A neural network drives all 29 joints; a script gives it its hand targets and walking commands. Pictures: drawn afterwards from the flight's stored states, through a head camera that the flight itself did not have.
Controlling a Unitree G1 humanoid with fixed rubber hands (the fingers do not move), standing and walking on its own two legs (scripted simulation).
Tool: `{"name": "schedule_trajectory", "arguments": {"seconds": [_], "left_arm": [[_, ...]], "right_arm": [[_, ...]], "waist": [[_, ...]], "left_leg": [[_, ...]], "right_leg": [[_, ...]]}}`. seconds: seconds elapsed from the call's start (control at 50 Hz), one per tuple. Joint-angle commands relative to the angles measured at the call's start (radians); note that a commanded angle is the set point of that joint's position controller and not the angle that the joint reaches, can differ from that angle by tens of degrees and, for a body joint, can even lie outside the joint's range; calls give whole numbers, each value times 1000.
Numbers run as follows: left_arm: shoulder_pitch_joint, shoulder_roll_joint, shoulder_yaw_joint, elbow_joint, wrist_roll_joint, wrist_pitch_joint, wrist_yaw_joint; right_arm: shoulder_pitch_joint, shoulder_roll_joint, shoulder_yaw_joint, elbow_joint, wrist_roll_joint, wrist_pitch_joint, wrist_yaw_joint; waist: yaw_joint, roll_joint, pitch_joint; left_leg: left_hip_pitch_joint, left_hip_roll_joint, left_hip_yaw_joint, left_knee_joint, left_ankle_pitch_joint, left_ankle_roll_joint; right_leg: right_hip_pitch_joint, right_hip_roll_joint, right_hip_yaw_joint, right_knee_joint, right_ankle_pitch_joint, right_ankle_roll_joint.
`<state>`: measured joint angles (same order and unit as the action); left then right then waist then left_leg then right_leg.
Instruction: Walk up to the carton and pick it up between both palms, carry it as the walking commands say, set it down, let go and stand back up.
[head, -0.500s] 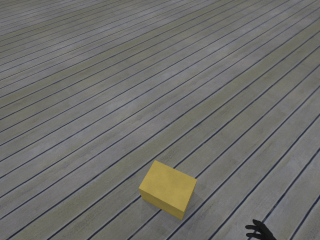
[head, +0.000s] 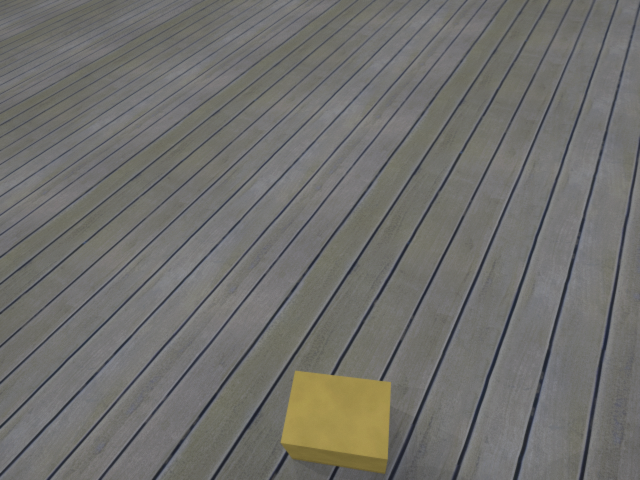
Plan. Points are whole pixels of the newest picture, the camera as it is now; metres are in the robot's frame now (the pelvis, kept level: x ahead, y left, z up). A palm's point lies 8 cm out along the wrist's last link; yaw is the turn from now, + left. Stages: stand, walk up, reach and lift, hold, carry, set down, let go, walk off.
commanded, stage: walk up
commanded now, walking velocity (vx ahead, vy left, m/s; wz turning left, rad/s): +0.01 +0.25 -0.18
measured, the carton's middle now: (339, 422) +0.39 +0.03 -0.68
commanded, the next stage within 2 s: none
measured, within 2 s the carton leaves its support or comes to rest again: neither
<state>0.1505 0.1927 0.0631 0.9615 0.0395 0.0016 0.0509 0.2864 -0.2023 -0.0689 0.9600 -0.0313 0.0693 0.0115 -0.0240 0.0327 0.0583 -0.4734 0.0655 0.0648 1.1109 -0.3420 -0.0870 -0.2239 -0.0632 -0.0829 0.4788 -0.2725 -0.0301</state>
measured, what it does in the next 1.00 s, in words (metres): steps on the spot: left foot, then right foot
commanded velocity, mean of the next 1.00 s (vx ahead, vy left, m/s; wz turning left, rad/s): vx -0.01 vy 0.00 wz -0.12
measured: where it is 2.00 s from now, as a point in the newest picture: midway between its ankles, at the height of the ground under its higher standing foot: outside the picture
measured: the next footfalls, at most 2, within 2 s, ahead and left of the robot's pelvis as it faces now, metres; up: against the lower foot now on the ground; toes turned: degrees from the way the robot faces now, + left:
left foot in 0.20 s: +0.09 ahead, +0.23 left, +0.00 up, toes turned +5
right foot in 0.62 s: +0.04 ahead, -0.09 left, +0.00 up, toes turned -9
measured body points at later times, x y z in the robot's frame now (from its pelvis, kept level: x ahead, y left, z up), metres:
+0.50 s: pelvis +0.02 +0.07 +0.00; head +0.04 +0.11 +0.45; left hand +0.13 +0.33 -0.16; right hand +0.04 -0.21 -0.12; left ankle +0.05 +0.22 -0.74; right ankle -0.03 -0.06 -0.66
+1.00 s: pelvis +0.01 +0.03 +0.00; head +0.03 +0.03 +0.45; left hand +0.10 +0.26 -0.15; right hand +0.03 -0.21 -0.15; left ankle +0.02 +0.14 -0.75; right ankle +0.00 -0.08 -0.74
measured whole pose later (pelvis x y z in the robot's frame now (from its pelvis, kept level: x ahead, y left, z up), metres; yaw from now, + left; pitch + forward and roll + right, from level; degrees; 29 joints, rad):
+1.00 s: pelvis +0.01 +0.03 +0.00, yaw -6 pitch +0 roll -1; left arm 0.21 0.18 0.03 1.00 0.02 0.00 0.03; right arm 0.25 -0.19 -0.03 1.00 -0.02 0.02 -0.02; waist 0.00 0.01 0.03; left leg -0.18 0.03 0.08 0.44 -0.23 0.01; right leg -0.19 -0.01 -0.06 0.43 -0.23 0.00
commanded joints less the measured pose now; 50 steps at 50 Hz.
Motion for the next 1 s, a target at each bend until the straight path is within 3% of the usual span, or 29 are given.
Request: {"name": "schedule_trajectory", "arguments": {"seconds": [0.0, 0.08, 0.12, 0.14, 0.16, 0.18, 0.2, 0.22, 0.26, 0.3, 0.34, 0.4, 0.46, 0.52, 0.56, 0.58, 0.6, 0.62, 0.64, 0.66, 0.68, 0.7, 0.74, 0.8, 0.84, 0.9, 0.94, 0.96, 0.98], "left_arm": [[79, 163, 21, 5, 4, -25, -5], [26, 185, 27, 10, -6, -15, -33], [34, 194, 31, 20, -12, 0, -36], [33, 194, 34, 25, -14, 7, -36], [78, 141, 24, 27, -10, 8, -36], [106, 55, 12, 2, -6, 8, -36], [150, 57, 9, -9, -13, 34, -23], [88, 97, 15, -22, -18, 50, -26], [34, 108, 19, -22, -20, 44, -41], [71, 139, 34, 1, -14, 58, -53], [56, 134, 39, -17, -8, 70, -62], [16, 122, 34, -55, -7, 85, -83], [-8, 109, 23, -89, -18, 88, -95], [-6, 92, 8, -99, -31, 70, -87], [60, 92, 7, -83, -22, 46, -76], [103, 106, 12, -70, -14, 28, -69], [130, 144, 21, -65, -6, 9, -61], [153, 226, 29, -84, 8, -10, -52], [150, 298, 42, -100, 0, -12, -45], [139, 275, 36, -85, -4, -11, -36], [44, 202, 11, -105, -21, -15, -36], [-14, 133, -10, -104, -23, -11, -36], [-35, 107, -20, -104, -13, -9, -34], [50, 135, -8, -62, -7, -15, -27], [73, 145, -3, -39, -7, -17, -23], [85, 138, 0, -5, -14, -11, -23], [110, 73, -10, 5, -21, -15, -26], [100, 48, -21, 12, -25, -12, -21], [72, 63, -19, 2, -15, -12, -14]], "right_arm": [[15, -43, -13, -50, 7, -2, 3], [-15, -56, 5, -58, 42, -18, -17], [23, -64, 5, -48, 36, -36, -27], [75, -69, 2, -36, 31, -48, -33], [118, -103, -6, -28, 20, -63, -42], [146, -208, -20, -44, 2, -78, -49], [115, -307, -35, -75, 0, -80, -47], [85, -280, -31, -71, -5, -76, -46], [-36, -195, -10, -83, 2, -71, -53], [-58, -179, -1, -102, 10, -77, -56], [-1, -199, -7, -95, 12, -81, -61], [60, -222, -17, -84, 13, -74, -70], [38, -229, -21, -91, 3, -71, -67], [-30, -222, -16, -101, -11, -65, -44], [-37, -224, -19, -83, 2, -45, -33], [-13, -210, -15, -72, 13, -37, -28], [28, -146, 5, -74, 14, -38, -21], [47, -54, 30, -106, 3, -43, -19], [-19, -101, 15, -124, 10, -19, -32], [-26, -175, -6, -97, 10, 5, -26], [-18, -141, -5, -80, 26, 5, -23], [37, -93, 7, -42, 31, -4, -15], [54, -97, 10, -9, 14, -10, -6], [-8, -78, 23, -26, 8, -16, -15], [-14, -71, 27, -18, 14, -23, -27], [33, -59, 30, 8, 15, -42, -41], [53, -95, 20, 14, 6, -63, -46], [19, -121, 17, 17, 15, -69, -41], [9, -112, 16, 31, 17, -62, -37]], "waist": [[28, -215, -57], [41, -328, -82], [34, -281, -86], [7, -220, -92], [-9, -63, -121], [-6, 249, -141], [-27, 313, -154], [-55, 284, -134], [-3, 224, -61], [22, 184, -53], [17, 142, -60], [4, 144, -59], [5, 210, -49], [2, 287, -42], [24, 251, -48], [41, 181, -58], [47, 0, -84], [44, -299, -91], [86, -395, -87], [68, -218, -11], [15, -243, 6], [-25, -280, -63], [-15, -278, -87], [28, -216, -46], [42, -217, -48], [17, -176, -55], [20, -68, -96], [36, 33, -77], [37, 87, -58]], "left_leg": [[-35, 23, -9, -90, 46, -6], [119, -21, 60, -381, 53, -18], [223, -32, 106, -547, 114, -18], [312, -29, 117, -674, 184, -21], [404, 56, 50, -748, 226, -29], [447, 343, -272, -826, 463, 16], [370, 459, -368, -827, 549, 178], [314, 424, -349, -836, 397, 228], [230, 307, -200, -848, 177, 180], [234, 301, -160, -838, 224, 173], [274, 331, -152, -820, 323, 193], [334, 348, -135, -801, 390, 208], [317, 324, -82, -814, 341, 196], [225, 270, -32, -827, 184, 184], [218, 235, -7, -761, 236, 165], [184, 214, 14, -681, 249, 134], [131, 157, 54, -560, 166, 96], [-35, 58, 56, -357, -213, 40], [-17, 48, -12, -310, -260, 54], [-50, 41, -82, -196, -205, 47], [14, 29, -113, -185, -166, 52], [104, 15, -116, -208, -69, 58], [124, -18, -56, -266, -8, 65], [114, -25, -34, -392, -50, 58], [134, -22, -22, -465, -61, 56], [256, -21, 13, -725, 130, 63], [398, 93, -77, -794, 297, 84], [364, 120, -129, -789, 335, 112], [310, 93, -116, -790, 291, 119]], "right_leg": [[67, -204, 101, -117, 707, -112], [23, -109, 61, -118, 471, -92], [-7, -104, 71, -52, 378, -66], [-50, -90, 76, 9, 312, -40], [-109, -39, 53, 113, 180, -2], [-265, 52, 28, 317, -307, 65], [-280, 54, 87, 456, -428, 82], [-285, 34, 126, 556, -381, 67], [-275, 32, 145, 585, -243, 46], [-272, 46, 130, 666, -173, 60], [-309, 50, 133, 727, -152, 73], [-359, 46, 127, 719, -129, 92], [-300, 32, 108, 558, -123, 100], [-116, 42, 71, 281, -147, 83], [-4, 73, 5, 68, -41, 88], [84, 71, -1, -70, 27, 89], [165, -15, 80, -176, 32, 88], [199, -269, 382, -255, 226, 49], [39, -383, 519, -282, 276, -69], [36, -388, 483, -248, 415, -98], [-20, -281, 292, -182, 616, -99], [-13, -156, 149, -187, 519, -71], [17, -115, 130, -212, 293, -57], [74, -158, 180, -199, 348, -96], [94, -186, 218, -191, 364, -112], [83, -170, 220, -156, 378, -74], [19, -107, 187, -111, 295, -18], [10, -34, 124, -131, 156, 16], [44, -46, 105, -127, 102, 27]]}}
